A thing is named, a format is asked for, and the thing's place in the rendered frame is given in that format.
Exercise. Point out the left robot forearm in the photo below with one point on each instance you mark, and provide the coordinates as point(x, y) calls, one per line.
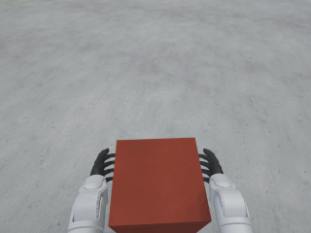
point(89, 209)

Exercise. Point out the right robot hand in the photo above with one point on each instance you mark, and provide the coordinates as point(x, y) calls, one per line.
point(213, 164)

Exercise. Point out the left robot hand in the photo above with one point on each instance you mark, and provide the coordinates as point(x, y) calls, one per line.
point(100, 164)

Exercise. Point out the right robot forearm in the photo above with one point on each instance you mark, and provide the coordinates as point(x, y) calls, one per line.
point(231, 209)

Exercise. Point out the carton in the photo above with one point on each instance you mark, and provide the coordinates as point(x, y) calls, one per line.
point(158, 187)

